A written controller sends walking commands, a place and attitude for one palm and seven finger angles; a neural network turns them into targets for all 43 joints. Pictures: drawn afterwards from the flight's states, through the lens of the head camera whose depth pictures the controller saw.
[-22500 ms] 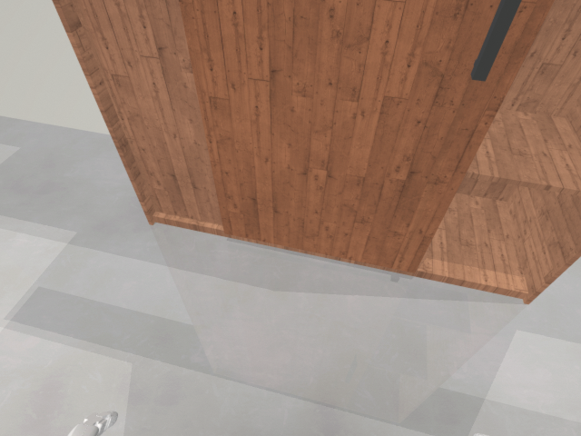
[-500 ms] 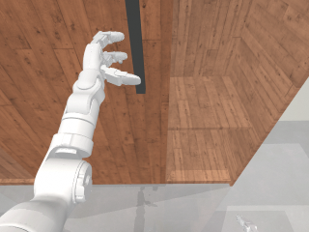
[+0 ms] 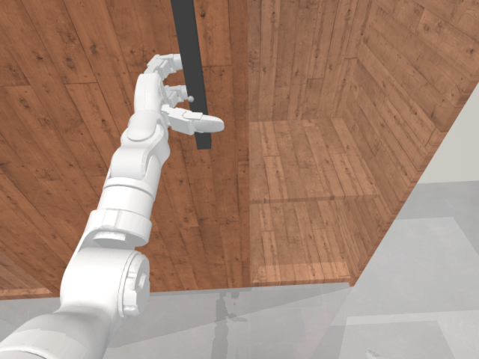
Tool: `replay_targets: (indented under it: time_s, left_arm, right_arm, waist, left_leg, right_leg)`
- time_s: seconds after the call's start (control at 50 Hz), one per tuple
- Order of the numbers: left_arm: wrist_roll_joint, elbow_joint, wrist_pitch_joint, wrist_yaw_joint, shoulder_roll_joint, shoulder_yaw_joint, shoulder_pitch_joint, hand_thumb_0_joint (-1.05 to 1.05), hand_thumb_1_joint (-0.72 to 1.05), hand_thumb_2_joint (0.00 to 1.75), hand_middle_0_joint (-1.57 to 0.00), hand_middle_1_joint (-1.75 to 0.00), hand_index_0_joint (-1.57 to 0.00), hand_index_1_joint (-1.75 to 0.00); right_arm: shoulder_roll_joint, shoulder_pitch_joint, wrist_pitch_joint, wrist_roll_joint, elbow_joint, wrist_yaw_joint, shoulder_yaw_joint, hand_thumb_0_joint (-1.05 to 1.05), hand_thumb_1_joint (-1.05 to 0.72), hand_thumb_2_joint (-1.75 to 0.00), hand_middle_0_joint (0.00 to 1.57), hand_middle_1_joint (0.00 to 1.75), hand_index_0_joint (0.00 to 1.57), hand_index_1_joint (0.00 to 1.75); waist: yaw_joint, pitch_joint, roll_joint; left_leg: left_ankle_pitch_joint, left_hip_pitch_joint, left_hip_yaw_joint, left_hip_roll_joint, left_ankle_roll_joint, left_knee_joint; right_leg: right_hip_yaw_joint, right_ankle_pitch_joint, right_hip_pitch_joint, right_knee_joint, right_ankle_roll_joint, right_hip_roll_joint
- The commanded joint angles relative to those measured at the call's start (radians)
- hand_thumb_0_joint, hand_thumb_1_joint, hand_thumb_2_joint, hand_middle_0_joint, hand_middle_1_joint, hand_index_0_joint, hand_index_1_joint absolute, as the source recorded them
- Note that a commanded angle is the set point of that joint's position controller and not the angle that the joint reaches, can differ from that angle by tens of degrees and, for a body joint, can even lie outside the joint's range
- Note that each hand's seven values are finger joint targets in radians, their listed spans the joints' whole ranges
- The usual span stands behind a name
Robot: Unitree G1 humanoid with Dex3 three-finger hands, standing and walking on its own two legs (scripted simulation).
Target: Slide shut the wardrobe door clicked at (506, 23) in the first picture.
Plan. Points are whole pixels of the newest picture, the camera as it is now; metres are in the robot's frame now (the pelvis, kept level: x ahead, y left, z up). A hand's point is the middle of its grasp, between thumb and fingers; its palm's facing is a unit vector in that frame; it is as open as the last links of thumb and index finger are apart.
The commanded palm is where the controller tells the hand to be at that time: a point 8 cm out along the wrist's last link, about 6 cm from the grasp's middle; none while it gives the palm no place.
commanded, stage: slide the fingers in behind the handle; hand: left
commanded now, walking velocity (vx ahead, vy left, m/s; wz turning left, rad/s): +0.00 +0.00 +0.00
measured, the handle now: (193, 61) +0.52 +0.08 +0.27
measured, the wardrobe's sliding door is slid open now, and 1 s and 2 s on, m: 0.43 0.43 0.43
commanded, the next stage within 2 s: grip the handle and tug to test in 0.62 s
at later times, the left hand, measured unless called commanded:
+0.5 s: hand (193, 99) +0.45 +0.08 +0.23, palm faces +0.06 -1.00 +0.01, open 14.3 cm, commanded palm +0.43 +0.13 +0.23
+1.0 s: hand (202, 98) +0.46 +0.07 +0.23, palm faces +0.04 -1.00 +0.01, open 12.3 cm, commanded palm +0.43 +0.12 +0.23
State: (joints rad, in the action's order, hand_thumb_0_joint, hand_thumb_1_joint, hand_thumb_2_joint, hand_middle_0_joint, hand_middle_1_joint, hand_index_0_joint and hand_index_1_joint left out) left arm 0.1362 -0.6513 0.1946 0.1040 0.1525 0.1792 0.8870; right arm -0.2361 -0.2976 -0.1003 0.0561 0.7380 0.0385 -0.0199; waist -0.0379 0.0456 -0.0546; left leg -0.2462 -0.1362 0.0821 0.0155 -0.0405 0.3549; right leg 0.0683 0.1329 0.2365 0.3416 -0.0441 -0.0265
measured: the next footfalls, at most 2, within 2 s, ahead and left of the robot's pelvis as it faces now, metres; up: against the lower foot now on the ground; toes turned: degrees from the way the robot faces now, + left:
none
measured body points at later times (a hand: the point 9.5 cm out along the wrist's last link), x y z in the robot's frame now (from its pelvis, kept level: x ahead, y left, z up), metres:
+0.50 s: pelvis +0.00 +0.00 +0.00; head +0.00 -0.02 +0.45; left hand +0.44 +0.13 +0.24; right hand +0.12 -0.24 -0.12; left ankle -0.04 +0.09 -0.75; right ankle +0.03 -0.09 -0.75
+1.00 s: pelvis +0.00 +0.01 +0.00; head +0.00 -0.01 +0.45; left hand +0.45 +0.12 +0.23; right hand +0.11 -0.23 -0.12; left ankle -0.04 +0.09 -0.75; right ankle +0.03 -0.09 -0.75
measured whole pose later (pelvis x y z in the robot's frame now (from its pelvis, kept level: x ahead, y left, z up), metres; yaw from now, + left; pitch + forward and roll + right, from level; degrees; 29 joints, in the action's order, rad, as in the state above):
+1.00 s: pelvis +0.00 +0.01 +0.00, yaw +1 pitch +2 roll +0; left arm 0.12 -0.73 0.18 0.16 0.10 0.13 0.96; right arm -0.23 -0.27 -0.11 0.04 0.75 0.04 -0.02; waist -0.04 0.04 -0.05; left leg -0.25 -0.15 0.08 0.03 -0.05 0.36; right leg 0.07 0.14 0.25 0.36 -0.03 -0.01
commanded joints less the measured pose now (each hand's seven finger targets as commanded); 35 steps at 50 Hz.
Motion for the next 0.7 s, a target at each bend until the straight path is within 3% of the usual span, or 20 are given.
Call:
replay_targets:
  time_s: [0.0, 0.02, 0.06, 0.1, 0.16, 0.2, 0.26, 0.28, 0.3, 0.34, 0.4, 0.46, 0.52, 0.58, 0.62, 0.66, 0.68]
  left_arm:
    - [0.002, 0.247, -0.067, 0.012, 0.144, 0.002, 0.522, 0.00, -0.50, 0.30, -0.30, -1.20, -0.30, -1.20]
    - [-0.001, 0.245, -0.067, 0.014, 0.138, -0.013, 0.552, 0.00, -0.50, 0.30, -0.30, -1.20, -0.30, -1.20]
    - [0.001, 0.244, -0.067, 0.016, 0.141, -0.005, 0.545, 0.00, -0.50, 0.30, -0.30, -1.20, -0.30, -1.20]
    - [-0.001, 0.259, -0.073, 0.017, 0.131, -0.017, 0.557, 0.00, -0.50, 0.30, -0.30, -1.20, -0.30, -1.20]
    - [-0.001, 0.222, -0.070, 0.018, 0.121, -0.028, 0.578, 0.00, -0.50, 0.30, -0.30, -1.20, -0.30, -1.20]
    - [-0.002, 0.238, -0.079, 0.019, 0.141, -0.010, 0.574, 0.00, -0.50, 0.30, -0.30, -1.20, -0.30, -1.20]
    - [-0.001, 0.255, -0.086, 0.014, 0.108, -0.037, 0.596, 0.00, -0.50, 0.30, -0.30, -1.20, -0.30, -1.20]
    - [0.000, 0.236, -0.089, 0.015, 0.121, -0.025, 0.563, 0.00, -0.50, 0.30, -0.30, -1.20, -0.30, -1.20]
    - [0.004, 0.225, -0.086, 0.013, 0.093, -0.043, 0.556, 0.00, -0.50, 0.30, -0.30, -1.20, -0.30, -1.20]
    - [0.006, 0.200, -0.083, 0.013, 0.114, -0.030, 0.587, 0.00, -0.50, 0.30, -0.30, -1.20, -0.30, -1.20]
    - [0.000, 0.187, -0.087, 0.015, 0.136, -0.014, 0.593, 0.00, -0.50, 0.30, -0.30, -1.20, -0.30, -1.20]
    - [-0.006, 0.197, -0.092, 0.019, 0.089, -0.053, 0.623, 0.00, -0.50, 0.30, -0.30, -1.20, -0.30, -1.20]
    - [-0.001, 0.180, -0.092, 0.025, 0.102, -0.036, 0.605, 0.00, -0.50, 0.30, -0.30, -1.20, -0.30, -1.20]
    - [0.002, 0.202, -0.099, 0.028, 0.090, -0.041, 0.592, 0.00, -0.50, 0.30, -0.30, -1.20, -0.30, -1.20]
    - [-0.003, 0.216, -0.097, 0.033, 0.059, -0.065, 0.607, 0.00, -0.50, 0.30, -0.30, -1.20, -0.30, -1.20]
    - [-0.011, 0.223, -0.096, 0.038, 0.064, -0.068, 0.618, 0.00, -0.50, 0.30, -0.30, -1.20, -0.30, -1.20]
    - [-0.012, 0.214, -0.096, 0.043, 0.076, -0.055, 0.592, 0.00, -0.50, 0.30, -0.30, -1.20, -0.30, -1.20]
  right_arm:
    - [-0.110, 0.084, -0.052, 0.003, -0.145, 0.006, 0.029, 0.00, -0.90, -0.90, 0.20, 0.30, 0.20, 0.30]
    - [-0.110, 0.081, -0.054, 0.003, -0.138, 0.007, 0.030, 0.00, -0.90, -0.90, 0.20, 0.30, 0.20, 0.30]
    - [-0.112, 0.080, -0.057, 0.002, -0.141, 0.007, 0.031, 0.00, -0.90, -0.90, 0.20, 0.30, 0.20, 0.30]
    - [-0.111, 0.089, -0.058, 0.001, -0.143, 0.007, 0.031, 0.00, -0.90, -0.90, 0.20, 0.30, 0.20, 0.30]
    - [-0.110, 0.080, -0.062, 0.001, -0.133, 0.010, 0.031, 0.00, -0.90, -0.90, 0.20, 0.30, 0.20, 0.30]
    - [-0.112, 0.082, -0.060, 0.001, -0.137, 0.009, 0.031, 0.00, -0.90, -0.90, 0.20, 0.30, 0.20, 0.30]
    - [-0.106, 0.086, -0.065, 0.001, -0.140, 0.008, 0.030, 0.00, -0.90, -0.90, 0.20, 0.30, 0.20, 0.30]
    - [-0.108, 0.090, -0.061, 0.001, -0.139, 0.007, 0.032, 0.00, -0.90, -0.90, 0.20, 0.30, 0.20, 0.30]
    - [-0.108, 0.089, -0.062, 0.002, -0.138, 0.006, 0.028, 0.00, -0.90, -0.90, 0.20, 0.30, 0.20, 0.30]
    - [-0.111, 0.079, -0.062, 0.002, -0.129, 0.009, 0.028, 0.00, -0.90, -0.90, 0.20, 0.30, 0.20, 0.30]
    - [-0.111, 0.082, -0.061, 0.003, -0.131, 0.010, 0.026, 0.00, -0.90, -0.90, 0.20, 0.30, 0.20, 0.30]
    - [-0.104, 0.077, -0.068, 0.001, -0.129, 0.007, 0.027, 0.00, -0.90, -0.90, 0.20, 0.30, 0.20, 0.30]
    - [-0.109, 0.068, -0.065, -0.002, -0.123, 0.007, 0.030, 0.00, -0.90, -0.90, 0.20, 0.30, 0.20, 0.30]
    - [-0.108, 0.074, -0.063, -0.003, -0.127, 0.004, 0.032, 0.00, -0.90, -0.90, 0.20, 0.30, 0.20, 0.30]
    - [-0.104, 0.071, -0.065, -0.003, -0.126, 0.000, 0.031, 0.00, -0.90, -0.90, 0.20, 0.30, 0.20, 0.30]
    - [-0.104, 0.067, -0.065, -0.005, -0.121, -0.002, 0.033, 0.00, -0.90, -0.90, 0.20, 0.30, 0.20, 0.30]
    - [-0.106, 0.072, -0.062, -0.006, -0.123, -0.001, 0.035, 0.00, -0.90, -0.90, 0.20, 0.30, 0.20, 0.30]
  waist:
    - [0.004, 0.292, 0.090]
    - [-0.008, 0.280, 0.099]
    - [-0.004, 0.297, 0.120]
    - [-0.004, 0.311, 0.085]
    - [-0.016, 0.308, 0.120]
    - [-0.005, 0.327, 0.089]
    - [-0.011, 0.344, 0.088]
    - [0.000, 0.332, 0.095]
    - [-0.008, 0.319, 0.093]
    - [-0.018, 0.302, 0.136]
    - [-0.009, 0.289, 0.092]
    - [-0.017, 0.313, 0.074]
    - [-0.014, 0.321, 0.115]
    - [-0.003, 0.346, 0.122]
    - [-0.011, 0.340, 0.103]
    - [-0.015, 0.332, 0.115]
    - [-0.006, 0.326, 0.121]
  left_leg:
    - [0.269, 0.006, -0.066, -0.017, 0.010, -0.024]
    - [0.259, 0.005, -0.065, -0.018, 0.009, -0.023]
    - [0.252, 0.005, -0.067, -0.018, 0.008, -0.024]
    - [0.249, 0.018, -0.064, -0.016, 0.008, -0.025]
    - [0.244, 0.016, -0.067, -0.018, 0.007, -0.021]
    - [0.258, 0.023, -0.066, -0.015, 0.009, -0.022]
    - [0.285, 0.034, -0.065, -0.013, 0.009, -0.015]
    - [0.286, 0.026, -0.067, -0.015, 0.011, -0.015]
    - [0.286, 0.029, -0.068, -0.015, 0.010, -0.017]
    - [0.251, 0.014, -0.069, -0.016, 0.007, -0.018]
    - [0.241, 0.008, -0.070, -0.014, 0.007, -0.021]
    - [0.262, 0.032, -0.075, -0.015, 0.012, -0.013]
    - [0.285, 0.027, -0.078, -0.019, 0.014, -0.014]
    - [0.318, 0.040, -0.080, -0.020, 0.017, -0.010]
    - [0.331, 0.049, -0.078, -0.019, 0.018, -0.006]
    - [0.326, 0.049, -0.080, -0.023, 0.020, -0.010]
    - [0.327, 0.043, -0.078, -0.023, 0.018, -0.010]
  right_leg:
    - [-0.064, -0.234, -0.205, -0.005, 0.014, 0.024]
    - [-0.066, -0.227, -0.192, -0.008, 0.016, 0.024]
    - [-0.068, -0.223, -0.201, -0.006, 0.017, 0.024]
    - [-0.071, -0.217, -0.203, -0.008, 0.016, 0.028]
    - [-0.068, -0.218, -0.192, -0.006, 0.019, 0.026]
    - [-0.073, -0.230, -0.208, -0.004, 0.016, 0.028]
    - [-0.071, -0.267, -0.214, 0.005, 0.016, 0.029]
    - [-0.066, -0.258, -0.219, 0.005, 0.013, 0.030]
    - [-0.066, -0.262, -0.203, 0.005, 0.014, 0.027]
    - [-0.068, -0.234, -0.190, -0.003, 0.020, 0.026]
    - [-0.071, -0.215, -0.185, -0.003, 0.016, 0.030]
    - [-0.066, -0.224, -0.169, 0.007, 0.013, 0.028]
    - [-0.062, -0.242, -0.184, 0.012, 0.013, 0.026]
    - [-0.056, -0.261, -0.200, 0.021, 0.011, 0.027]
    - [-0.057, -0.276, -0.185, 0.024, 0.011, 0.025]
    - [-0.054, -0.266, -0.175, 0.022, 0.013, 0.024]
    - [-0.054, -0.260, -0.186, 0.021, 0.011, 0.027]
